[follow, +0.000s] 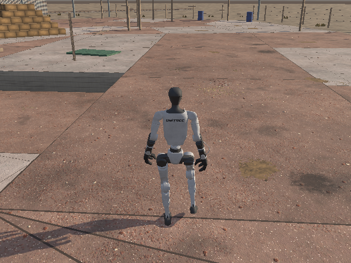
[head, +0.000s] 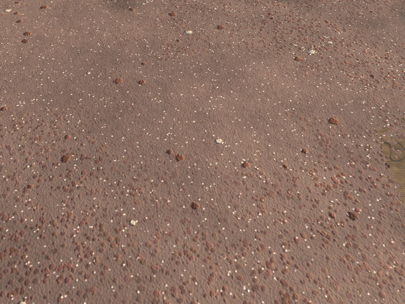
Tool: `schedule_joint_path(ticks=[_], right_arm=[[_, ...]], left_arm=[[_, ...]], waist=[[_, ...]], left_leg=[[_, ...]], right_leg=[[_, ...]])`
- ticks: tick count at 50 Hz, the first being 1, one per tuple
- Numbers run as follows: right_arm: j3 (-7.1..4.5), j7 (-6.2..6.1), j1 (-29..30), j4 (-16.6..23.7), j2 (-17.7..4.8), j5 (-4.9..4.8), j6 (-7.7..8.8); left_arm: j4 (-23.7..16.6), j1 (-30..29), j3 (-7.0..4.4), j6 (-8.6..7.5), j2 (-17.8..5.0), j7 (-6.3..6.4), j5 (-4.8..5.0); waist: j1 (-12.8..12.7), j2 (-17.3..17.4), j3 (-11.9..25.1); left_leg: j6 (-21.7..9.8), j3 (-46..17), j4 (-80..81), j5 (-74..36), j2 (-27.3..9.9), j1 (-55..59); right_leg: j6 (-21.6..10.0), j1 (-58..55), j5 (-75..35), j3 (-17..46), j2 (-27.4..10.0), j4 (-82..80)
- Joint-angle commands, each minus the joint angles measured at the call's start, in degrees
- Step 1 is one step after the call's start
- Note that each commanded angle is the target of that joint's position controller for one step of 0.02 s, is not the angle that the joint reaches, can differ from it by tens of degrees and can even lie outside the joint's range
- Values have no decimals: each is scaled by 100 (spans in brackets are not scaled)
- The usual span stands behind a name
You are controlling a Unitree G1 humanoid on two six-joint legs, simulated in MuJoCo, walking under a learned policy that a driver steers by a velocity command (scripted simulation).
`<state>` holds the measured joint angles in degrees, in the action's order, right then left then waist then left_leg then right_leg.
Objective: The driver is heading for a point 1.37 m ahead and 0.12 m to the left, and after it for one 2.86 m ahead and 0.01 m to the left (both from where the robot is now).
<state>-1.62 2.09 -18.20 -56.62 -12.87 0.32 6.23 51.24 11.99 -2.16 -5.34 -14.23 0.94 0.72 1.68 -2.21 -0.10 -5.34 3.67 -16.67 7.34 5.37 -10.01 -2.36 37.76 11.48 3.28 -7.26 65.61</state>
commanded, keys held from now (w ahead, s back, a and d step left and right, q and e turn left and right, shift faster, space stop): w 1.00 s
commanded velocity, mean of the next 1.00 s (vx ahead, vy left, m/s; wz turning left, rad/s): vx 0.50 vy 0.00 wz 0.00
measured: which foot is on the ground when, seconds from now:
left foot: down 0.00-0.32, up 0.34-0.84, down 0.86-1.00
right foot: up 0.00-0.28, down 0.30-0.88, up 0.90-1.00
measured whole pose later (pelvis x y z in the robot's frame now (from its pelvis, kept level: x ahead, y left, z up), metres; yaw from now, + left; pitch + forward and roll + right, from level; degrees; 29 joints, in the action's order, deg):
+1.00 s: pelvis +0.55 -0.01 -0.01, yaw +1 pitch +2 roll +0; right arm -3.1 2.1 -9.4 -51.4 -14.0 -0.2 5.9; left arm 55.5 17.5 -2.7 -5.6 -14.5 0.2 1.4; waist -0.3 -1.4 -1.5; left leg -3.8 3.7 -27.2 8.5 1.9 -20.5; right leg -3.0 22.4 21.4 1.8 -2.2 67.7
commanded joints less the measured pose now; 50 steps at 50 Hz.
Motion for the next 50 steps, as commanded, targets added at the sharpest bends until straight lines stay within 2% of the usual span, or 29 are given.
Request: schedule_joint_path(ticks=[1, 6, 9, 11, 13, 14, 15, 16, 17, 18, 19, 20, 21, 22, 23, 25, 28, 32, 38, 41, 42, 43, 44, 45, 46, 47, 48, 49, 50], right_arm=[[-116, -113, 215, 302, -744, -5, 101], [-152, -209, -367, 165, -938, -114, 11], [-168, -214, -645, 40, -957, -149, -62], [-194, -230, -692, -2, -986, -149, -121], [-228, -240, -556, 16, -1075, -152, -183], [-213, -240, -426, 53, -1055, -135, -213], [-139, -236, -372, 126, -869, -68, -224], [33, -203, -792, 287, -354, -4, -140], [115, -166, -1026, 211, -132, -100, 15], [-50, -143, -585, 289, -807, -235, 123], [-88, -144, -101, 443, -946, -292, 163], [-101, -178, 129, 478, -876, -228, 140], [-147, -209, 154, 479, -823, -149, 67], [-144, -213, 41, 454, -684, -132, -20], [-134, -220, -62, 416, -547, -125, -89], [-151, -239, 54, 480, -502, -104, -164], [-177, -243, 725, 714, -499, -56, -170], [-138, -180, 1543, 935, -379, -83, -124], [-103, -9, 2369, 1267, -419, -152, -44], [-182, 52, 2009, 1238, -621, -154, 13], [-275, 35, 1456, 1082, -773, -143, 20], [-427, -4, 438, 757, -1055, -136, 15], [-549, -70, -632, 553, -1536, -65, -8], [-562, -21, -808, 459, -1731, -35, -24], [-418, -16, -616, 508, -1188, -94, -9], [-351, -36, -97, 610, -965, -112, 6], [-300, -30, 405, 719, -848, -86, 12], [-260, -11, 663, 748, -692, -34, 21], [-218, 3, 728, 714, -571, 25, 38]], left_arm=[[-248, 196, -79, 24, -265, 42, -72], [-547, -920, -29, -46, -162, -57, -1], [-727, -1380, -9, -72, -198, -164, 48], [-831, -1485, -21, -118, -278, -242, 57], [-795, -1129, -87, -168, -440, -281, 53], [-631, -538, -189, -183, -610, -271, 42], [-315, 556, -351, -196, -955, -232, 31], [-154, 1522, -509, -178, -1614, -199, -91], [-62, 1738, -463, -142, -1445, -230, -64], [-133, 1349, -319, -155, -998, -236, -34], [-270, 802, -241, -144, -763, -225, -31], [-342, 346, -179, -137, -604, -251, -51], [-367, 127, -132, -151, -446, -274, -77], [-321, 81, -112, -154, -376, -299, -103], [-253, 163, -121, -170, -390, -308, -101], [-115, 369, -165, -191, -552, -273, -101], [25, 660, -190, -141, -651, -173, -94], [159, 961, -190, -89, -724, -92, -42], [462, 1404, -241, 35, -795, -38, 19], [458, 1210, -295, 107, -918, -9, 28], [431, 1075, -296, 137, -934, -8, 21], [382, 1006, -242, 160, -804, -11, -15], [232, 1099, -145, 146, -614, -10, -129], [279, 1839, 66, 3, 195, -94, -62], [314, 1417, -75, -131, -464, -116, 82], [122, 857, -154, -206, -746, -125, 192], [61, 570, -163, -213, -735, -77, 163], [43, 442, -208, -173, -685, -36, 69], [59, 581, -221, -93, -574, -29, 42]], waist=[[-265, 440, -315], [144, 454, -334], [294, 499, -460], [255, 534, -474], [-12, 650, -282], [-353, 645, 55], [-793, 484, 764], [-858, -633, 1768], [-788, -1512, 2294], [-778, -959, 1602], [-634, -591, 1001], [-444, -139, 588], [-265, -127, 369], [-134, -209, 274], [-75, -212, 227], [-18, -132, 71], [-148, -60, -102], [-384, -109, -269], [-567, -132, -556], [-262, -280, -274], [58, -326, 68], [494, -217, 671], [755, 607, 1563], [299, 2090, 2237], [478, 1394, 1878], [377, 1102, 1086], [166, 540, 679], [4, 425, 379], [-180, 573, 338]], left_leg=[[-972, -1185, 1175, -472, -1594, -589], [-702, -911, 1065, -485, -1544, 72], [-676, -977, 824, -383, -1763, 652], [-613, -1061, 574, -470, -1944, 1015], [-499, -1069, 123, -1211, -2001, 1151], [-379, -878, -579, -2184, -1795, 1080], [-201, -581, -1907, -2468, -1439, 525], [190, -127, -4236, -716, -721, -1526], [300, -662, -5537, 2368, -146, -2925], [166, -1091, -6080, 2199, -538, -3477], [89, -932, -5999, 1666, -854, -3524], [120, -800, -5637, 1193, -1093, -3275], [143, -807, -5252, 895, -1275, -2968], [176, -791, -5062, 721, -1341, -2667], [214, -735, -4947, 624, -1341, -2534], [299, -692, -4629, 327, -1367, -2732], [414, -669, -3713, -427, -1380, -3242], [419, -481, -2368, -1331, -1199, -3024], [240, -437, -1487, -940, -1046, -3166], [23, -235, -1276, -347, -797, -2307], [-88, -46, -1200, -311, -582, -1462], [-263, -61, -1240, -442, -548, -46], [-655, -1511, -1302, -488, -1751, 1786], [-1528, -4263, -447, 658, -2838, 3404], [-1265, -4346, -103, 1165, -2653, 3105], [-1000, -3457, -9, 871, -2498, 2300], [-869, -2794, 147, 250, -2305, 1401], [-812, -2318, 326, -188, -2098, 707], [-761, -2006, 498, -366, -1942, 318]], right_leg=[[156, 153, -901, 4, -243, -787], [216, -46, -1788, -252, 65, -2701], [169, 20, -1506, -258, 154, -3213], [28, -31, -1077, -254, 209, -3464], [-142, -675, -664, -388, 382, -3692], [-270, -1507, -593, -551, 579, -3823], [-504, -3017, -728, -365, 438, -3727], [-1256, -5378, -532, 1733, -1045, -3781], [-1773, -6208, 175, 3858, -1686, -4714], [-1473, -5651, 390, 3392, -1492, -4831], [-1247, -4830, 22, 2483, -1286, -4897], [-1137, -3993, -482, 1839, -1027, -5115], [-1032, -3459, -749, 1394, -792, -5318], [-994, -3117, -865, 1128, -647, -5497], [-1032, -2941, -1099, 936, -568, -5611], [-1101, -2859, -1582, 636, -531, -5750], [-1070, -3080, -1852, 392, -513, -5847], [-897, -3183, -1540, 52, -356, -5956], [-841, -4162, -1538, 86, -736, -5613], [-695, -4362, -2774, 38, -801, -5027], [-597, -4263, -3725, -109, -647, -4395], [-431, -3773, -3947, -333, -321, -3225], [-217, -2423, -2023, -609, 110, -1251], [70, -272, 1994, -191, 1148, 492], [-57, 338, 2108, 477, 832, 1124], [-151, 632, 1565, 314, 543, 1124], [-141, 361, 981, 151, 221, 853], [-113, 102, 662, 105, 47, 529], [-112, -263, 453, 148, -97, 327]])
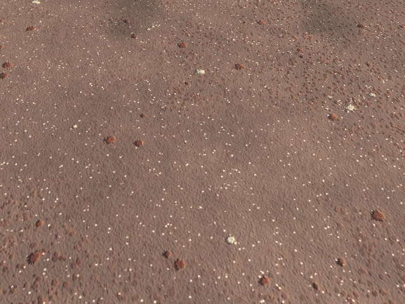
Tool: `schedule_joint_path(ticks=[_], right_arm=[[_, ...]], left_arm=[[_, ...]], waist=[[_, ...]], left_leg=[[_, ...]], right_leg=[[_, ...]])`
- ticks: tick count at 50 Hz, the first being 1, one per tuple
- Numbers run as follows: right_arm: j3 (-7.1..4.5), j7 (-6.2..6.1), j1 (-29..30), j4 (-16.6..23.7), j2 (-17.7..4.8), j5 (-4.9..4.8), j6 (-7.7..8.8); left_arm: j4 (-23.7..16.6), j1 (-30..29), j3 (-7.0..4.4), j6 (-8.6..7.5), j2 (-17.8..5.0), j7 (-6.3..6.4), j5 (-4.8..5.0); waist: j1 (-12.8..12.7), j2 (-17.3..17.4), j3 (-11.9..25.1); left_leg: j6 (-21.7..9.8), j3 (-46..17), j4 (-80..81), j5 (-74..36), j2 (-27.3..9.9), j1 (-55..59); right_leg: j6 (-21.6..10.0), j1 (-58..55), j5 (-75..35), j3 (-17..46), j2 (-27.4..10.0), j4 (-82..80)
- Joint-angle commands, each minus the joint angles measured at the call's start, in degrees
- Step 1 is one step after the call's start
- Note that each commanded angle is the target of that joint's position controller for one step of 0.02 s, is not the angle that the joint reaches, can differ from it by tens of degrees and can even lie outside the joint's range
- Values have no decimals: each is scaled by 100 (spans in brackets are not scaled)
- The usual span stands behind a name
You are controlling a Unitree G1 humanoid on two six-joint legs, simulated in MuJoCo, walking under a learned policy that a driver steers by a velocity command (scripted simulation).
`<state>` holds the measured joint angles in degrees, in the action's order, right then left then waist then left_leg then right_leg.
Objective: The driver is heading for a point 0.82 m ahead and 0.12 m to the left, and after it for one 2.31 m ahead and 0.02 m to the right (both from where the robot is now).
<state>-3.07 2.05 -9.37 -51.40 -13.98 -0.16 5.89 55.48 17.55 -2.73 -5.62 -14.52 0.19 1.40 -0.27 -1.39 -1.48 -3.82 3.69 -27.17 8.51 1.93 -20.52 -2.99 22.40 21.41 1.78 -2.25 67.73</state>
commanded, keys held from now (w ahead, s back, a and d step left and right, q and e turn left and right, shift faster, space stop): w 0.46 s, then w+q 0.54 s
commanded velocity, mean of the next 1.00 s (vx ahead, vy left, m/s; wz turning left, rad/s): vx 0.50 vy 0.00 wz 0.20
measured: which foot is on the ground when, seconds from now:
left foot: down 0.00-0.46, up 0.48-1.00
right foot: up 0.00-0.42, down 0.44-1.00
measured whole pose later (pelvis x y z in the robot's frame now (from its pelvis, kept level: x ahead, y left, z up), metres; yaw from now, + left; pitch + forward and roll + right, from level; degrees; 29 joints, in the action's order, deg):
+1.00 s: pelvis +0.54 -0.02 -0.01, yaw +14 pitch +2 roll -1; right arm -3.9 3.4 -3.2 -46.3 -12.7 -1.4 2.3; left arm 56.5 19.0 -4.2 -3.3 -14.0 1.7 0.5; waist -2.5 0.5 -1.7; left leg -6.7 4.4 -35.7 6.7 -1.6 -32.0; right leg 1.7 -6.8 25.8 -16.5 -1.9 19.5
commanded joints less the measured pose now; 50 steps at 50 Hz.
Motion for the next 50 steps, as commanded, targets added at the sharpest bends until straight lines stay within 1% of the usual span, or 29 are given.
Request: schedule_joint_path(ticks=[1, 2, 3, 5, 7, 11, 16, 18, 19, 20, 21, 22, 23, 24, 25, 26, 27, 28, 29, 30, 32, 36, 39, 42, 45, 46, 48, 49, 50], right_arm=[[-69, 16, -195, 139, -422, 73, 80], [-80, 3, -292, 73, -474, 55, 93], [-102, -26, -384, 19, -571, 49, 103], [-137, -104, -584, -66, -723, 46, 90], [-132, -170, -780, -139, -739, 31, 45], [-120, -225, -1109, -265, -782, -23, -1], [-154, -246, -1558, -519, -843, -62, -112], [-191, -273, -1539, -564, -902, -81, -163], [-209, -282, -1466, -560, -939, -87, -185], [-228, -287, -1334, -531, -998, -89, -204], [-216, -286, -1180, -496, -975, -92, -231], [-147, -283, -1132, -418, -814, -49, -237], [18, -242, -1659, -296, -282, 31, -157], [99, -194, -1828, -408, -91, -70, -13], [-64, -173, -1344, -327, -693, -245, 83], [-93, -185, -895, -195, -805, -316, 109], [-114, -228, -687, -173, -729, -267, 69], [-172, -270, -719, -205, -681, -203, -27], [-173, -274, -901, -259, -532, -194, -128], [-164, -276, -1018, -306, -376, -195, -204], [-190, -294, -910, -242, -324, -195, -297], [-244, -248, -343, -21, -349, -124, -298], [-203, -145, 174, 163, -264, -95, -273], [-129, -45, 747, 438, -144, -84, -275], [-96, 69, 1127, 743, -124, -105, -279], [-103, 109, 1151, 827, -149, -116, -282], [-185, 159, 912, 915, -328, -122, -300], [-272, 165, 491, 871, -493, -136, -312], [-418, 142, -289, 711, -761, -155, -314]], left_arm=[[-337, 140, -158, 8, -406, 50, -28], [-326, 180, -155, 65, -320, 59, -31], [-372, 71, -165, 103, -315, 70, -45], [-531, -370, -190, 132, -362, 87, -95], [-657, -765, -193, 120, -332, 72, -119], [-857, -1520, -132, 69, -198, -8, -87], [-1147, -2279, -67, 7, -207, -166, -22], [-1227, -2313, -73, -34, -282, -237, -11], [-1208, -2160, -100, -50, -360, -256, -7], [-1132, -1827, -159, -64, -489, -257, -16], [-917, -1114, -269, -68, -669, -237, -36], [-606, -50, -413, -64, -995, -190, -68], [-458, 816, -551, -41, -1585, -142, -190], [-404, 908, -460, -17, -1328, -158, -133], [-475, 495, -338, -32, -937, -150, -98], [-599, -11, -266, -38, -707, -129, -111], [-629, -422, -201, -62, -520, -149, -141], [-630, -656, -150, -107, -338, -165, -180], [-585, -728, -139, -124, -287, -176, -219], [-521, -670, -151, -146, -301, -174, -230], [-411, -545, -196, -177, -461, -122, -254], [-303, -356, -226, -156, -576, 13, -273], [-275, -266, -225, -127, -638, 85, -238], [-138, 113, -250, -48, -704, 130, -191], [-66, 315, -296, 87, -798, 141, -129], [-81, 269, -314, 128, -848, 148, -108], [-169, 82, -363, 189, -1025, 184, -69], [-212, -9, -385, 228, -1112, 206, -58], [-261, -160, -388, 260, -1168, 213, -35]], waist=[[-57, 557, 436], [-97, 555, 358], [-110, 522, 250], [-35, 410, 77], [62, 392, 9], [298, 447, -143], [523, 462, -386], [428, 533, -365], [309, 591, -268], [99, 678, -52], [-296, 667, 365], [-710, 489, 1063], [-653, -693, 2031], [-613, -1414, 2567], [-641, -900, 1765], [-501, -566, 1113], [-299, -186, 655], [-102, -252, 416], [33, -387, 331], [86, -381, 278], [144, -288, 96], [57, -176, -76], [-90, -136, -211], [-316, -29, -419], [-397, -43, -512], [-338, -95, -486], [-77, -343, -165], [193, -471, 120], [646, -448, 543]], left_leg=[[-933, -1815, 1702, -562, -1506, 1173], [-976, -1629, 1813, -714, -1465, 1033], [-1006, -1494, 1910, -852, -1456, 967], [-1026, -1336, 2026, -1079, -1466, 1066], [-947, -1163, 2059, -1206, -1412, 1254], [-752, -787, 2100, -1101, -1237, 1427], [-749, -800, 1791, -1141, -1550, 2281], [-682, -840, 1532, -1508, -1712, 2570], [-624, -828, 1352, -1910, -1741, 2631], [-554, -761, 998, -2767, -1697, 2617], [-435, -566, 202, -3622, -1478, 2458], [-250, -342, -1098, -3339, -1158, 1686], [124, -69, -3390, -1006, -394, -458], [208, -777, -4642, 2378, 185, -1672], [74, -1183, -5137, 2228, -187, -2217], [-8, -1021, -5013, 1702, -512, -2258], [1, -923, -4610, 1238, -757, -1998], [-3, -961, -4237, 933, -937, -1683], [5, -990, -4091, 745, -997, -1360], [21, -980, -4020, 649, -1008, -1238], [67, -1052, -3814, 273, -999, -1506], [160, -1173, -2794, -837, -886, -2112], [165, -804, -1926, -1437, -831, -2005], [103, -540, -1385, -1402, -813, -2238], [-7, -255, -1082, -824, -732, -2463], [-76, -119, -1005, -554, -656, -2325], [-273, 273, -989, 22, -295, -1534], [-401, 421, -1018, 290, -63, -899], [-589, 457, -683, 89, 161, 206]], right_leg=[[-28, 1106, -623, 273, -631, -49], [9, 1092, -678, 221, -655, -198], [57, 1219, -833, 195, -682, -381], [175, 1659, -1332, 174, -717, -921], [244, 1922, -1905, 140, -695, -1537], [240, 1725, -2770, -74, -478, -2811], [142, 1888, -2441, -157, -311, -3577], [4, 1757, -2045, -170, -250, -3758], [-76, 1451, -1852, -224, -170, -3840], [-172, 863, -1705, -360, -1, -3894], [-312, -153, -1772, -531, 206, -4012], [-551, -1784, -1953, -247, -40, -3851], [-1318, -4139, -1650, 2002, -1557, -3904], [-1781, -4781, -956, 4008, -2223, -4890], [-1432, -4112, -599, 3352, -2026, -5005], [-1164, -3213, -796, 2413, -1831, -5122], [-996, -2321, -1116, 1760, -1589, -5379], [-834, -1779, -1305, 1249, -1355, -5596], [-771, -1423, -1390, 938, -1252, -5775], [-789, -1228, -1561, 710, -1208, -5904], [-817, -1139, -1944, 292, -1196, -6070], [-712, -1484, -2416, -324, -1160, -6153], [-576, -1617, -2492, -788, -1090, -6225], [-550, -2206, -2730, -1020, -1259, -6117], [-532, -2899, -3338, -1185, -1473, -5735], [-493, -2995, -3840, -1271, -1511, -5535], [-374, -3040, -5778, -1453, -1505, -4834], [-310, -2981, -6632, -1512, -1477, -4162], [-176, -2671, -6784, -1595, -1331, -3109]])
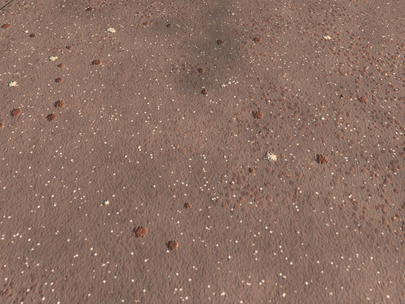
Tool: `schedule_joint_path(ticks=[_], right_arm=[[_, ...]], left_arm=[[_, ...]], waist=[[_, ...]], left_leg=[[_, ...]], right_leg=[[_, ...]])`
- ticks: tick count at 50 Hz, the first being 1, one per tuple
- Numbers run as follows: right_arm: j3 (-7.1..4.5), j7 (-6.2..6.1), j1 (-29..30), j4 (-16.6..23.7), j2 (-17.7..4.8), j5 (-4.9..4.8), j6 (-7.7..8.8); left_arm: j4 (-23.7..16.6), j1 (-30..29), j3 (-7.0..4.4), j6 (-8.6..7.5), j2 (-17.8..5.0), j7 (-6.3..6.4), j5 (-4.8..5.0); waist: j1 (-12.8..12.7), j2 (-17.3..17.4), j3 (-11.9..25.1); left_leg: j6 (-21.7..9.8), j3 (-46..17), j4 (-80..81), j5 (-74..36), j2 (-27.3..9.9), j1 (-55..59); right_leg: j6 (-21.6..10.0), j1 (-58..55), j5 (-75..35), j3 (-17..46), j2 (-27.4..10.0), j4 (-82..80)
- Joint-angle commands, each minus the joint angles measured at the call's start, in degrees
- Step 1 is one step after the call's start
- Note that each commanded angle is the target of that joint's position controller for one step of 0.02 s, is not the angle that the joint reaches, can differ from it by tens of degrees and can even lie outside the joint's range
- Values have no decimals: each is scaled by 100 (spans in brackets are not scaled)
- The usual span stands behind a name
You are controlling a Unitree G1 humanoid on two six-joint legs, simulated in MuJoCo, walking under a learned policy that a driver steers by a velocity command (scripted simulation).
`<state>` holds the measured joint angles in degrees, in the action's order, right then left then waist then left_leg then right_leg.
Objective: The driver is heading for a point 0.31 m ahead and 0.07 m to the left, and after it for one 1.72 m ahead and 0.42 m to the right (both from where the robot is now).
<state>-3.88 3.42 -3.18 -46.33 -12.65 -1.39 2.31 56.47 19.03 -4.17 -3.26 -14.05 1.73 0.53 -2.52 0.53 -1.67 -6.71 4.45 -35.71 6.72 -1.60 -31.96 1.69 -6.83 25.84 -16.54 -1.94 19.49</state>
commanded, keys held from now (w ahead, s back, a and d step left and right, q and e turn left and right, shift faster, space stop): w+q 0.12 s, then w+e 0.88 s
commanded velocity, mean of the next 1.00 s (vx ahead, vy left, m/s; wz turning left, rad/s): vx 0.50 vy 0.00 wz -0.19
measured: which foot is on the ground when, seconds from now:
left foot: up 0.00-0.00, down 0.02-0.58, up 0.60-1.00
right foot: down 0.00-0.02, up 0.04-0.54, down 0.56-1.00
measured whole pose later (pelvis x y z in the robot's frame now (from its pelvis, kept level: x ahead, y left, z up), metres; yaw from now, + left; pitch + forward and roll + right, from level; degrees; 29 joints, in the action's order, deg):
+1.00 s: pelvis +0.59 -0.01 +0.02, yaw -16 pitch +3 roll +0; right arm -2.4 0.7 -1.9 -40.3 -15.6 -0.3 6.5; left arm 43.4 19.8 -4.4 -2.2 -16.4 0.5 1.4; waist -4.7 1.3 -0.4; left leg 2.2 -5.4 -27.9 1.2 -0.7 -30.2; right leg -3.5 7.0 20.4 11.3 6.5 25.5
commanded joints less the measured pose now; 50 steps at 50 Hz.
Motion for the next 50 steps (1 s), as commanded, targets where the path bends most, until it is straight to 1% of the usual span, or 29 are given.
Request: schedule_joint_path(ticks=[1, 2, 3, 4, 5, 6, 7, 8, 10, 12, 17, 20, 23, 26, 27, 28, 29, 30, 31, 32, 33, 34, 35, 38, 40, 43, 47, 49, 50], right_arm=[[-552, -102, -1858, -26, -1343, -24, 17], [-655, -202, -2060, -96, -1936, -45, 8], [-548, -187, -2175, 68, -1781, 47, 87], [-439, -191, -2060, 55, -1377, 106, 143], [-366, -194, -1687, 116, -1090, 57, 189], [-307, -182, -1202, 238, -910, 45, 208], [-211, -204, -893, 329, -657, 87, 217], [-169, -224, -804, 360, -595, 133, 220], [-185, -260, -955, 267, -751, 130, 266], [-216, -320, -1174, 149, -927, 143, 301], [-168, -371, -1378, -15, -947, 161, 335], [-172, -369, -1551, -179, -1000, 168, 341], [-182, -399, -1655, -295, -1016, 158, 242], [-220, -485, -1415, -214, -1201, 144, 127], [-227, -521, -1328, -176, -1266, 145, 73], [-211, -553, -1205, -117, -1285, 129, 44], [-116, -574, -1322, 34, -1101, 236, 103], [112, -425, -1889, 135, -366, 263, 290], [10, -308, -1487, 177, -955, 101, 521], [-9, -256, -957, 368, -1085, -85, 628], [10, -275, -724, 436, -1000, -28, 670], [-54, -327, -633, 437, -1074, 126, 636], [-74, -338, -722, 466, -1046, 178, 568], [-48, -394, -849, 540, -856, 227, 397], [2, -420, -459, 682, -740, 245, 359], [55, -385, 140, 848, -619, 206, 393], [-4, -304, 508, 1040, -812, 102, 472], [-72, -267, 395, 1050, -969, 80, 539], [-111, -265, 125, 987, -1018, 77, 573]], left_arm=[[-450, -361, -220, -6, -1190, 62, 36], [-720, 0, 15, -148, -345, -39, -177], [-918, -233, 59, -441, -449, -138, 33], [-1089, -848, -18, -604, -731, -204, 237], [-1114, -979, -3, -667, -735, -204, 226], [-1045, -991, -45, -656, -749, -155, 77], [-947, -795, -107, -559, -835, -144, 22], [-878, -611, -121, -449, -800, -161, 16], [-845, -576, -90, -295, -616, -156, -29], [-956, -916, -52, -217, -533, -129, -42], [-1125, -1654, 26, -236, -427, -225, 32], [-1276, -2032, 63, -240, -431, -309, 93], [-1463, -2253, 84, -268, -446, -451, 100], [-1492, -1811, -3, -250, -654, -546, 63], [-1391, -1261, -103, -222, -848, -537, 50], [-1206, -389, -247, -202, -1116, -496, 43], [-1112, 465, -373, -151, -1601, -397, 6], [-1210, 367, -376, -165, -1686, -408, 72], [-1176, 421, -260, -138, -1271, -395, 75], [-1266, 193, -207, -131, -1028, -357, 45], [-1353, -175, -180, -147, -979, -362, 22], [-1448, -459, -130, -159, -816, -348, 11], [-1534, -595, -100, -151, -799, -326, -42], [-1629, -620, -147, -144, -958, -251, -9], [-1642, -501, -208, -123, -1128, -179, 30], [-1631, -255, -229, -45, -1141, -123, 82], [-1574, 89, -222, 48, -1070, -107, 115], [-1610, 70, -230, 75, -1071, -90, 85], [-1650, -22, -223, 87, -1037, -86, 77]], waist=[[1320, -295, 1064], [799, 1215, 1434], [848, 1035, 2312], [1004, 656, 1709], [794, 274, 1155], [504, -105, 776], [278, -113, 656], [152, -37, 609], [115, 38, 448], [219, 118, 249], [567, 244, 15], [735, 249, -184], [757, 227, -264], [401, 512, 196], [94, 582, 539], [-381, 431, 970], [-595, -418, 1649], [-87, -1795, 2283], [-408, -1070, 2306], [-434, -741, 1549], [-178, -11, 909], [9, 184, 652], [194, 48, 509], [364, -198, 351], [256, -270, 266], [-26, -437, 268], [-159, -582, 310], [-29, -713, 325], [153, -790, 366]], left_leg=[[-580, -297, 544, 64, 318, 3064], [-1444, -3163, 786, 361, -1155, 4968], [-2051, -5384, 1777, 845, -1869, 5660], [-1671, -4563, 1885, 547, -1650, 5386], [-1404, -3671, 1846, 153, -1384, 4567], [-1213, -3094, 1913, -367, -1145, 3626], [-1093, -2586, 2031, -888, -1022, 3025], [-1060, -2368, 2160, -1146, -982, 2643], [-1054, -1922, 2371, -1738, -935, 2223], [-956, -1523, 2539, -1972, -868, 2146], [-454, -717, 2761, -1388, -615, 2379], [-391, -578, 2805, -1255, -855, 2934], [-310, -438, 2435, -1958, -1145, 3793], [-112, -180, 1453, -4549, -1191, 4138], [-25, -71, 677, -5370, -1121, 4075], [162, 116, -535, -5187, -917, 3518], [381, 255, -2433, -3019, -576, 2084], [789, -373, -4461, 2273, 779, -413], [592, -1292, -4775, 2305, 406, -1083], [494, -1206, -4563, 1917, 126, -1369], [482, -1103, -3973, 1578, -110, -1228], [536, -1048, -3421, 1405, -285, -880], [600, -1035, -3221, 1346, -349, -534], [873, -852, -2293, 1131, -406, -287], [1020, -743, -1430, 379, -311, -181], [1068, -682, -136, -865, -17, 297], [995, -857, 610, -870, 172, 507], [850, -910, 811, -426, 197, 724], [734, -862, 987, -335, 200, 1076]], right_leg=[[-390, 1400, -5937, 228, -1104, 3273], [-45, 3960, -591, 465, -46, 5388], [-58, 4923, 853, 1912, 504, 6414], [-234, 5508, 388, 2244, 135, 6367], [-344, 5425, -131, 2198, -150, 5852], [-318, 5014, -424, 2154, -354, 5299], [-277, 4554, -641, 2122, -555, 4948], [-228, 4239, -753, 2082, -642, 4749], [-93, 4134, -1009, 1928, -703, 4346], [-16, 4418, -1625, 1861, -736, 3804], [-197, 4355, -3488, 1684, -510, 2041], [-310, 4519, -3579, 1688, -344, 1533], [-491, 4920, -2976, 1660, -194, 1281], [-759, 4149, -2059, 1224, 223, 1319], [-882, 3432, -1858, 1083, 443, 1318], [-1087, 2141, -2225, 1201, 531, 1005], [-1523, 391, -2539, 2828, -569, 1026], [-2753, -1542, -1801, 6086, -1823, 273], [-2470, -1687, -1085, 6067, -1629, -88], [-2203, -1064, -1132, 5194, -1435, -135], [-2047, -43, -1685, 4610, -1212, -259], [-1954, 662, -2256, 4214, -1037, -359], [-1979, 1190, -2599, 4039, -915, -498], [-1997, 1947, -3126, 3573, -716, -710], [-1847, 2257, -3103, 3246, -505, -739], [-1531, 2451, -2624, 3024, -206, -583], [-1381, 1945, -2035, 3608, -389, -112], [-1298, 1670, -1908, 3991, -517, 228], [-1216, 1662, -1937, 4077, -481, 454]])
